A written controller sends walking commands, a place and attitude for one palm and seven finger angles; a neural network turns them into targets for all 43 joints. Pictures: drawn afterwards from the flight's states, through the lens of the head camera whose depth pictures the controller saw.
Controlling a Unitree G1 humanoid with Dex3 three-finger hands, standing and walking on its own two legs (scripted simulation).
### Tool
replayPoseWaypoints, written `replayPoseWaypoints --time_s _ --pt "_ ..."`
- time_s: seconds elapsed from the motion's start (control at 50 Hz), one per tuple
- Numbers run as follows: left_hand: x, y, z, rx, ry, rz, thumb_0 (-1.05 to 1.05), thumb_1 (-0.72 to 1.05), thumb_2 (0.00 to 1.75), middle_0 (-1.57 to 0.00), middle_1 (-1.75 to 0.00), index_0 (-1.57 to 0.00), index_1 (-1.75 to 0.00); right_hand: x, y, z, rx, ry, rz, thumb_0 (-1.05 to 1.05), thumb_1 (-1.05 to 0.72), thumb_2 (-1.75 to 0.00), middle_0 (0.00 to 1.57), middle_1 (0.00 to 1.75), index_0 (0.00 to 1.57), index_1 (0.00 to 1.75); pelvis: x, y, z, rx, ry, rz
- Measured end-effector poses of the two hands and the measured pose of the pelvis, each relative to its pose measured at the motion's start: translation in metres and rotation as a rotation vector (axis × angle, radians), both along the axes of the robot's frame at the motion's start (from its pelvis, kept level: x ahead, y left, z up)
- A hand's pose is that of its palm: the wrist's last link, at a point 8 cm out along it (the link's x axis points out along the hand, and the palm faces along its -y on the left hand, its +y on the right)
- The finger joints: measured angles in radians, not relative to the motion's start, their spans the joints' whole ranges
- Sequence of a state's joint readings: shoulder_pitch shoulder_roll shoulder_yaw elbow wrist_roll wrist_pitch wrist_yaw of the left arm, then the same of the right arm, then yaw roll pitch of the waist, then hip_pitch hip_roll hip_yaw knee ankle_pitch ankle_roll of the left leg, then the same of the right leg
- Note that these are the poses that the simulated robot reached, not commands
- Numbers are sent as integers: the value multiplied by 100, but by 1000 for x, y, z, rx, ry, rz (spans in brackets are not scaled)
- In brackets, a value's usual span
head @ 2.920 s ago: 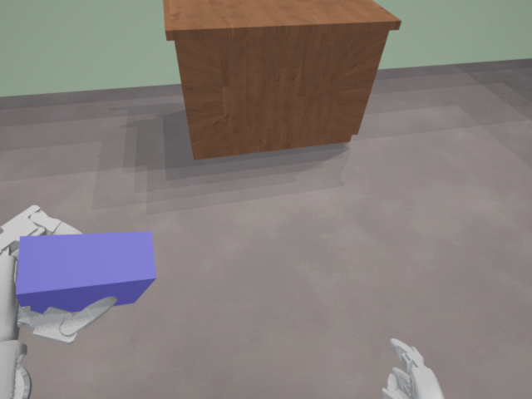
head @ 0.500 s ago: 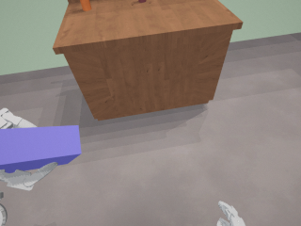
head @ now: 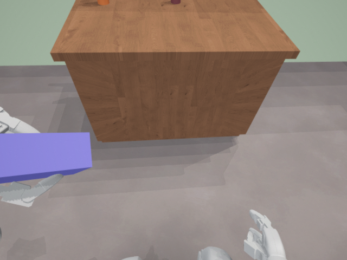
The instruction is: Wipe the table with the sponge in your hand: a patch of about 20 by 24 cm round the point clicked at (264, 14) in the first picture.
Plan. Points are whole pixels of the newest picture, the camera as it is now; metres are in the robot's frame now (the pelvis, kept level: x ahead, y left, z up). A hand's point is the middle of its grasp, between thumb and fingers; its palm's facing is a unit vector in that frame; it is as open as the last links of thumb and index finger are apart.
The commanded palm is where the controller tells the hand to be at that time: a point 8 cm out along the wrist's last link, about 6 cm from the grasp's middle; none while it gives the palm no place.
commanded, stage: walk to a spot facing it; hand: left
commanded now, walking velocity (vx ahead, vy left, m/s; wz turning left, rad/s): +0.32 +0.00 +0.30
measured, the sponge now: (54, 157) +0.25 +0.21 +0.17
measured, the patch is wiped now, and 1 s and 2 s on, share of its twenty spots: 0.00 0.00 0.00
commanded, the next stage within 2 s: turn to face it in 0.54 s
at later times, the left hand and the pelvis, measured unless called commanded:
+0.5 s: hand (65, 132) +0.29 +0.20 +0.18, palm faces +0.49 -0.71 -0.50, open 9.7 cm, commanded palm +0.21 +0.24 +0.19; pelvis +0.12 -0.07 +0.01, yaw +14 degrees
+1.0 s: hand (61, 132) +0.28 +0.20 +0.20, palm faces +0.69 -0.59 -0.42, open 9.7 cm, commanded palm +0.24 +0.22 +0.19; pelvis +0.16 -0.10 +0.00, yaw +15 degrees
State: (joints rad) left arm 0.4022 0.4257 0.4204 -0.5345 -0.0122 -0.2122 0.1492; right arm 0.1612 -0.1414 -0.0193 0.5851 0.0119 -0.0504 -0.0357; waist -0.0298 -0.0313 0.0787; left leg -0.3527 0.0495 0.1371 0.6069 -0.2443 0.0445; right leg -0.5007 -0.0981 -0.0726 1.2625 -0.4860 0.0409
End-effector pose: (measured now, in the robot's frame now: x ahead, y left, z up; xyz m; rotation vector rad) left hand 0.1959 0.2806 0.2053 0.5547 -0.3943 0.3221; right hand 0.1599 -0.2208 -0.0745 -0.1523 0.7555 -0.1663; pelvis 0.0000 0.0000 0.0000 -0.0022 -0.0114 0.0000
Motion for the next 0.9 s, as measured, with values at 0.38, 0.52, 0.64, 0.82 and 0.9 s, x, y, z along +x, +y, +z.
replayPoseWaypoints --time_s 0.38,0.52,0.64,0.82,0.9 --pt "36 -49 -15 -88 136 260 -1 -45 98 -80 -133 -80 -133 134 -49 -23 -29 81 235 1 -90 -89 20 30 20 30 98 -65 7 41 -2 186" --pt "50 -47 3 -2 141 223 -1 -45 99 -80 -133 -80 -133 182 -64 9 -130 37 226 1 -91 -90 19 30 20 30 122 -64 13 53 27 245" --pt "46 -19 6 36 21 251 -1 -45 99 -80 -133 -80 -133 214 -36 7 -152 -22 240 1 -91 -90 19 30 20 30 140 -44 -7 32 18 285" --pt "23 -16 3 -46 30 359 -1 -45 99 -80 -133 -79 -133 214 32 12 28 -18 428 1 -90 -89 20 30 20 30 152 -58 8 -12 -9 329" --pt "17 -38 9 -66 8 383 -1 -46 99 -80 -133 -79 -133 217 37 10 71 -49 479 1 -90 -89 20 30 20 30 157 -69 10 -7 -15 314"
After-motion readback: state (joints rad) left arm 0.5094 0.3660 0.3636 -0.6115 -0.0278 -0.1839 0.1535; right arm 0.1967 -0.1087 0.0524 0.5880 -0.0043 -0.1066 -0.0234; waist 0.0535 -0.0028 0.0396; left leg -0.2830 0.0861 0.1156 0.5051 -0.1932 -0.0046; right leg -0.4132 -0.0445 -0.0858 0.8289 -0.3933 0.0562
